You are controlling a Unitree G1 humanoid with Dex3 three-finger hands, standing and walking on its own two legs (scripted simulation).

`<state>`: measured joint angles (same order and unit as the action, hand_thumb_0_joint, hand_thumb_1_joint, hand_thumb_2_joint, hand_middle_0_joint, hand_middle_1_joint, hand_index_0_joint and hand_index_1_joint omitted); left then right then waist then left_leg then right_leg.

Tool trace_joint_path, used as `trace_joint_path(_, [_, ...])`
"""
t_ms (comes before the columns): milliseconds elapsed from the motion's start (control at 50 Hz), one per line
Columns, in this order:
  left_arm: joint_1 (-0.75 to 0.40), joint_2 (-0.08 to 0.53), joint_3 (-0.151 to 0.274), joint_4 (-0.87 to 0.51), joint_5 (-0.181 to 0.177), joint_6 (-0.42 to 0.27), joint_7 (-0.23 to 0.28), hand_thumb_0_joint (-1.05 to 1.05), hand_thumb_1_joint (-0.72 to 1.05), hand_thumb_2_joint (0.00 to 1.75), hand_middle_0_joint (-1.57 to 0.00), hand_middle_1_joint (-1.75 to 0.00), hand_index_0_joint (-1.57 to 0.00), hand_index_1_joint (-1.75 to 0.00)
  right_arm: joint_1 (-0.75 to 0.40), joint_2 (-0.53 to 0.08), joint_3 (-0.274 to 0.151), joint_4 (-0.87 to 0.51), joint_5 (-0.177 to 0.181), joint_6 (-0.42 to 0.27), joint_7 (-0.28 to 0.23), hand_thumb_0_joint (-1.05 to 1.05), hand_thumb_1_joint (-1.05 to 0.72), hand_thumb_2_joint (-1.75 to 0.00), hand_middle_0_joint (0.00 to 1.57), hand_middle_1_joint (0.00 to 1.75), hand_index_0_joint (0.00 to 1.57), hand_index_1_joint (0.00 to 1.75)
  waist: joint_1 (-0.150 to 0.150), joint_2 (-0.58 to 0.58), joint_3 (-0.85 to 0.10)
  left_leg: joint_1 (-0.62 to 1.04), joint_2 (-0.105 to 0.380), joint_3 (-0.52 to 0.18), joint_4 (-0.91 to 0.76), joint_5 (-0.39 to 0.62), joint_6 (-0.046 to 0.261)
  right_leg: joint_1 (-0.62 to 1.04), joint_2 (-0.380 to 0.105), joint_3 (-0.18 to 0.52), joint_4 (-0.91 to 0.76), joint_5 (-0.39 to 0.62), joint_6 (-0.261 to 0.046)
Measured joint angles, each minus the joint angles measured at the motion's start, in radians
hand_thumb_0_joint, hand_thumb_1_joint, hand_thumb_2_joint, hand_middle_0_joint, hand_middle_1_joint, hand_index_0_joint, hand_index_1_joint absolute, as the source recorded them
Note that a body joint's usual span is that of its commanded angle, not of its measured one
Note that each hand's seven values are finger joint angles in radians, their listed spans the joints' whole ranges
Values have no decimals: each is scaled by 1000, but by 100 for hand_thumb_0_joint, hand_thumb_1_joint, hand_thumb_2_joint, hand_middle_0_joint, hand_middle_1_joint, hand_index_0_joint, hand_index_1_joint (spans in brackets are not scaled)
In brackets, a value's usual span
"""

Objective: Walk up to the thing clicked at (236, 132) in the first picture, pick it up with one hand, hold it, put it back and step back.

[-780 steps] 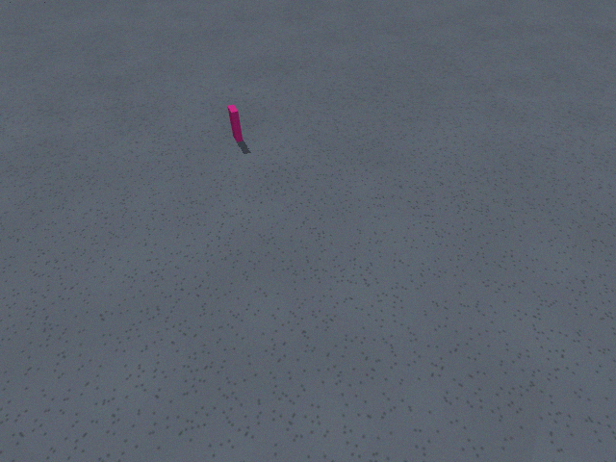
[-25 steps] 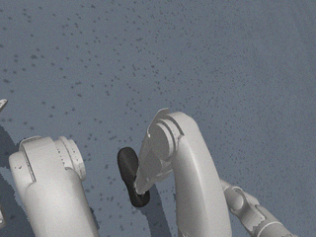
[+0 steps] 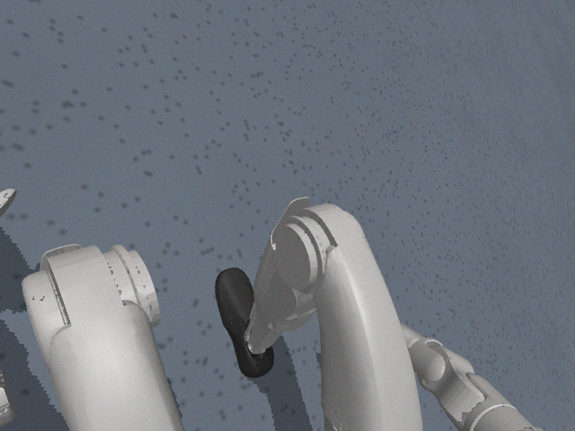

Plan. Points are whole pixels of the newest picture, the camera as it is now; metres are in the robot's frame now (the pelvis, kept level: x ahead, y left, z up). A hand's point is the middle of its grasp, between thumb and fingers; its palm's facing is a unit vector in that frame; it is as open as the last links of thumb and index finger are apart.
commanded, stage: close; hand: left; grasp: from the side
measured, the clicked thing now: out of the picture +0.43 +0.28 -0.19
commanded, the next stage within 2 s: settle in 0.22 s
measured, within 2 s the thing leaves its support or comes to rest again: leaves its support in 0.58 s
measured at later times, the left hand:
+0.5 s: hand out of the picture +0.42 +0.27 -0.17, palm faces +0.38 -0.93 +0.01, open 11.4 cm
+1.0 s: hand out of the picture +0.39 +0.30 -0.07, palm faces +0.37 -0.93 -0.05, open 11.4 cm
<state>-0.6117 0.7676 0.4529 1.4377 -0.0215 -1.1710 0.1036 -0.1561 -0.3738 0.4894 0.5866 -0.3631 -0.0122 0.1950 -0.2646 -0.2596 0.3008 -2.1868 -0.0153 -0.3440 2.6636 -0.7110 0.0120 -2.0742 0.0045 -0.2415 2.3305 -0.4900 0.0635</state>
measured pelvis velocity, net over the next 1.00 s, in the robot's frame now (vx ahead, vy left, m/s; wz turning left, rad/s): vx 0.01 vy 0.00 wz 0.06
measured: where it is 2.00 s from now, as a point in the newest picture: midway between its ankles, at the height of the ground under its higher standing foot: (187, 385)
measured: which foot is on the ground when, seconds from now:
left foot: down 0.00-1.00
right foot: down 0.00-1.00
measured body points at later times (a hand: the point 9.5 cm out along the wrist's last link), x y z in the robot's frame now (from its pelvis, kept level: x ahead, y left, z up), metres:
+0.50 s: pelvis +0.00 +0.00 +0.00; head +0.22 +0.19 +0.34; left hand +0.39 +0.32 -0.17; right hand +0.17 -0.24 -0.03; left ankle +0.09 +0.11 -0.25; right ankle +0.17 -0.13 -0.25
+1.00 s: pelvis +0.01 +0.00 +0.02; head +0.18 +0.16 +0.40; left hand +0.36 +0.35 -0.07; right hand +0.20 -0.24 -0.03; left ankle +0.09 +0.11 -0.25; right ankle +0.17 -0.13 -0.25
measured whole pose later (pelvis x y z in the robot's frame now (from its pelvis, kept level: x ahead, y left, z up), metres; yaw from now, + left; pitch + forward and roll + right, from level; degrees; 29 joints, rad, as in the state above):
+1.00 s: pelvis +0.01 +0.00 +0.02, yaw +3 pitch +18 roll -15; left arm -0.49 0.58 0.36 1.02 -0.03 -0.94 0.06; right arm -0.05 -0.35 0.29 0.62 -0.26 0.00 0.20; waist -0.17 -0.13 0.10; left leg -2.21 -0.02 -0.25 2.56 -0.69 0.02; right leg -2.11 -0.03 -0.17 2.30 -0.53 0.05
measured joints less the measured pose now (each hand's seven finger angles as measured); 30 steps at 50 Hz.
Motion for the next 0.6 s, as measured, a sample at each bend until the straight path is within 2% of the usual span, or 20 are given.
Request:
trace_joint_path(440, [9, -2, 18, -4, -4, -18, -15, 6, -19, 88, -56, -88, -45, -76, -12, -1, 5, -8, -2, -5, -4, 0, -87, -90, 20, 29, 20, 30, 3, -2, 3, 2, 0, -6, 4, -5, -3, 1, 1, -4, 2, -2, 2])
trace_joint_path(600, [27, -24, 39, -76, -3, 22, -4, 6, -24, 95, -57, -95, -45, -81, 9, 3, -16, -6, -1, -4, 1, 0, -88, -90, 20, 30, 20, 30, 16, -2, -2, 4, -2, -3, 0, -5, -6, 2, -2, -2, 2, -5, -2])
